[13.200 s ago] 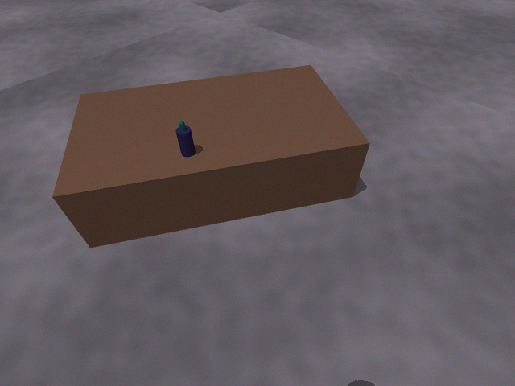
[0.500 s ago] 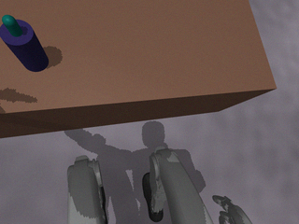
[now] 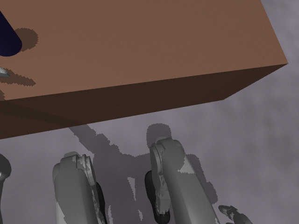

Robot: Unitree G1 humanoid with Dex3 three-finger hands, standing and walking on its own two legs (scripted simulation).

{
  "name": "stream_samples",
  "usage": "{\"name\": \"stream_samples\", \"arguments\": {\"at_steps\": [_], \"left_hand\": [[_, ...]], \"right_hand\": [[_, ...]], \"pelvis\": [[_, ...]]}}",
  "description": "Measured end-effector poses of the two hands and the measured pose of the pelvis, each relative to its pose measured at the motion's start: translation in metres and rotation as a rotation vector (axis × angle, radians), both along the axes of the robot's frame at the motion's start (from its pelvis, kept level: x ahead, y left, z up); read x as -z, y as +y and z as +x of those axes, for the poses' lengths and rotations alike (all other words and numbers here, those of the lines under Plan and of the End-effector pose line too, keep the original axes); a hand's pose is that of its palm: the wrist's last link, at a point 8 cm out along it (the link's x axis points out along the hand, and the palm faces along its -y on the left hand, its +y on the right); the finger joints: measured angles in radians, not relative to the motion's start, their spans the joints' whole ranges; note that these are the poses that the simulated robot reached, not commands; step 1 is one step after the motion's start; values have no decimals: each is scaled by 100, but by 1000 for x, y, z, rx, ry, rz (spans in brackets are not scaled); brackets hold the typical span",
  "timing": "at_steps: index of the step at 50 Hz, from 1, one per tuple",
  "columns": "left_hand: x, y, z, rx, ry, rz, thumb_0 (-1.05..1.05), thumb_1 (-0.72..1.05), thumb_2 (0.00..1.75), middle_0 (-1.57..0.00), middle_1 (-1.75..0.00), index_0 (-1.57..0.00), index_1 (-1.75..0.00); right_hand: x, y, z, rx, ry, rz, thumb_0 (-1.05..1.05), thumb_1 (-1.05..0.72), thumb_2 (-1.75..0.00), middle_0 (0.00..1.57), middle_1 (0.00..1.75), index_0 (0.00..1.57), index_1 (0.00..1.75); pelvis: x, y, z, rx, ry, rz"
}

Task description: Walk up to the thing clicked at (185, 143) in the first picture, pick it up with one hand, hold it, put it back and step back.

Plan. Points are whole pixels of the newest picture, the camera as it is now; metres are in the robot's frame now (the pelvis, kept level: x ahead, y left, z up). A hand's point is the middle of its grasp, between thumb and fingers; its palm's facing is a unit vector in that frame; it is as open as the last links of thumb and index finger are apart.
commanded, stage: close in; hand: left
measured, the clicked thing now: out of the picture +0.58 +0.28 +0.03
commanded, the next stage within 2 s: rest palm in 0.14 s
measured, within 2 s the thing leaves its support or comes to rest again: leaves its support in 1.80 s
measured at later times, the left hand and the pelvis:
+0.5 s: hand out of the picture +0.55 +0.28 +0.02, palm faces +0.27 -0.96 +0.01, open 16.9 cm; pelvis +0.01 +0.00 +0.01, yaw +0 degrees
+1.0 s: hand out of the picture +0.56 +0.28 +0.02, palm faces +0.29 -0.96 +0.00, open 9.8 cm; pelvis +0.01 +0.00 +0.02, yaw +0 degrees
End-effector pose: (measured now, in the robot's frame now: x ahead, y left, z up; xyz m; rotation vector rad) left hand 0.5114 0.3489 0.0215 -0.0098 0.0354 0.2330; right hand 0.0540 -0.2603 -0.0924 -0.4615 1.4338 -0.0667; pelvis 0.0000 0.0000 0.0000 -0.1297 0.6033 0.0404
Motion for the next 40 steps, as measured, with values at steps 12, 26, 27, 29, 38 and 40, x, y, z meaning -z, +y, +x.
{"name": "stream_samples", "arguments": {"at_steps": [12, 26, 27, 29, 38, 40], "left_hand": [[12, -5, -5, -62, 8, 10, -1, -57, 0, -7, -6, -11, -4], [6, -19, 2, -39, -4, -1, -1, -48, 5, -20, -11, -22, -11], [5, -19, 2, -42, -6, -2, -1, -46, 6, -23, -14, -25, -13], [5, -19, 3, -47, -13, -3, -1, -42, 9, -29, -19, -31, -18], [5, -21, 5, -47, -12, 4, -1, -26, 22, -53, -37, -55, -36], [3, -22, 6, -48, -15, 2, -1, -23, 25, -57, -41, -59, -39]], "right_hand": [[-8, -5, 8, 19, 16, -10, 0, -90, -89, 20, 30, 20, 30], [-8, -7, 31, 6, -26, -3, 0, -91, -90, 20, 30, 20, 30], [-8, -7, 31, 6, -26, -1, 0, -91, -90, 20, 30, 20, 30], [-7, -6, 31, 7, -25, 2, 0, -91, -89, 20, 30, 20, 30], [-6, -4, 26, 10, -4, 7, 0, -91, -89, 20, 30, 20, 30], [-7, -3, 24, 13, -1, 6, 0, -91, -89, 20, 30, 20, 30]], "pelvis": [[-7, -2, 7, 5, 26, 12], [-14, -2, 13, 3, 32, 14], [-14, -2, 13, 3, 32, 15], [-13, -2, 12, 4, 32, 16], [-13, -2, 11, 4, 31, 18], [-14, -2, 11, 3, 30, 18]]}}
